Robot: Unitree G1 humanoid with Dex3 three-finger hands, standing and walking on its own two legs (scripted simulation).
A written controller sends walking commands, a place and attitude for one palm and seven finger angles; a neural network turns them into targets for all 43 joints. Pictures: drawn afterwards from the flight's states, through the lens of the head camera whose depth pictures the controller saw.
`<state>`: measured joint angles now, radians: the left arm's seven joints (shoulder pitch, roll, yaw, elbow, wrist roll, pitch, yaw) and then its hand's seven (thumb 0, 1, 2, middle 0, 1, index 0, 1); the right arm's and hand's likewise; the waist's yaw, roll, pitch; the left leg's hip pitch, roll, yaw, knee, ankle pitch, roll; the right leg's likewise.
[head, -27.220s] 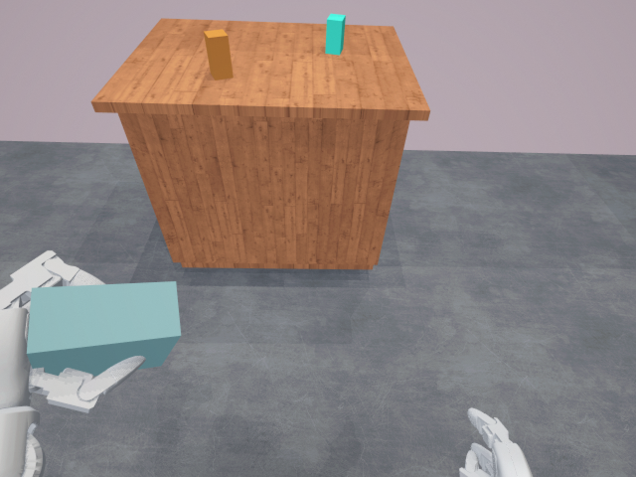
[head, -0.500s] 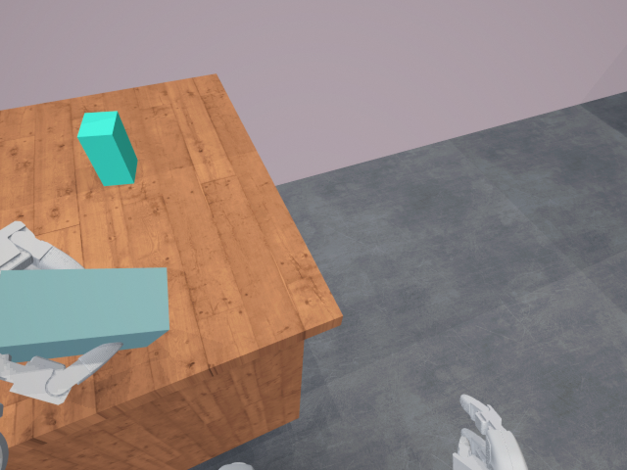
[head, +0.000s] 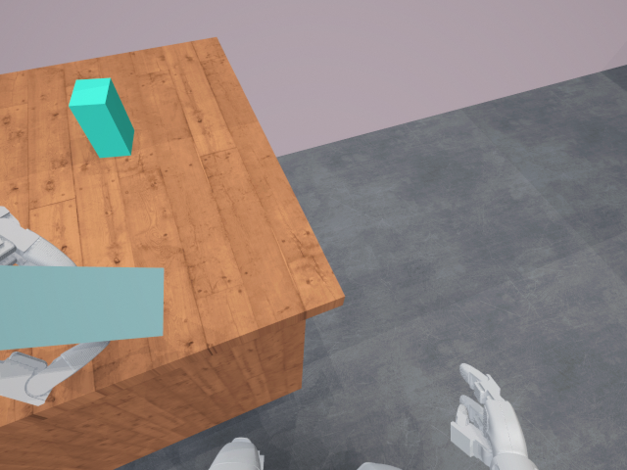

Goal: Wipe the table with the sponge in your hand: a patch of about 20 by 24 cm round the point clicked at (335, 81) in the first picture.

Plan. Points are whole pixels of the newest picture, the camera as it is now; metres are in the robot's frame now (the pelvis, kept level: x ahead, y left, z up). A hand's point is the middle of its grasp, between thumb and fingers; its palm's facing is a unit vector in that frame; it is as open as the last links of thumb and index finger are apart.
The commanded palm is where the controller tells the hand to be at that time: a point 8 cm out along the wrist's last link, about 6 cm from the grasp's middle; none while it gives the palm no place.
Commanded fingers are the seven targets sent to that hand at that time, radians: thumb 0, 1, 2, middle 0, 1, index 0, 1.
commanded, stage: shuffle to correct the standing spot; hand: left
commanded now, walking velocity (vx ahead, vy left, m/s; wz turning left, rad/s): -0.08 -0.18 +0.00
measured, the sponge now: (97, 307) +0.23 +0.20 +0.16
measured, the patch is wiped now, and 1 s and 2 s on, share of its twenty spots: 0.00 0.00 0.00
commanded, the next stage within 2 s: come to a stop and stand still in 0.42 s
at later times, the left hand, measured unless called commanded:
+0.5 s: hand (44, 311) +0.22 +0.23 +0.17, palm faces +0.34 -0.84 -0.43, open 9.5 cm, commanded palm +0.16 +0.27 +0.19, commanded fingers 0.00 0.10 1.30 -1.20 -1.60 -1.20 -1.60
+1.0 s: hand (33, 276) +0.26 +0.26 +0.17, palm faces +0.36 -0.84 -0.40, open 9.5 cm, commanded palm +0.20 +0.30 +0.19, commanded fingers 0.00 0.10 1.30 -1.20 -1.60 -1.20 -1.60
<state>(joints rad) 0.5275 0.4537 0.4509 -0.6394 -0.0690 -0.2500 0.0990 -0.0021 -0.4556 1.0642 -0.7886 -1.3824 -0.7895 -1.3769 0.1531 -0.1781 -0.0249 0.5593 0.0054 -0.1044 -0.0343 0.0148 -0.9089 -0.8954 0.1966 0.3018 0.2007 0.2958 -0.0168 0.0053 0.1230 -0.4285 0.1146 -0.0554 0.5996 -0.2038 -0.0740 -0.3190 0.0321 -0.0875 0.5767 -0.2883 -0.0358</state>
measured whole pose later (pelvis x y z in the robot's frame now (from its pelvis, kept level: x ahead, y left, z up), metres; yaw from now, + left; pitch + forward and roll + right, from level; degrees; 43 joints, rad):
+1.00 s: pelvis +0.03 +0.02 +0.01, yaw -1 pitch +0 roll -1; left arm 0.49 0.37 0.34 -0.53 -0.05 -0.12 0.15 0.00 -0.46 1.07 -0.79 -1.38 -0.79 -1.38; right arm 0.17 -0.19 0.01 0.55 0.03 -0.05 -0.04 0.02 -0.91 -0.90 0.20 0.30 0.20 0.30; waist 0.00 0.00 0.07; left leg -0.25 0.05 -0.03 0.49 -0.24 -0.04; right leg -0.15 0.00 -0.06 0.43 -0.27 0.00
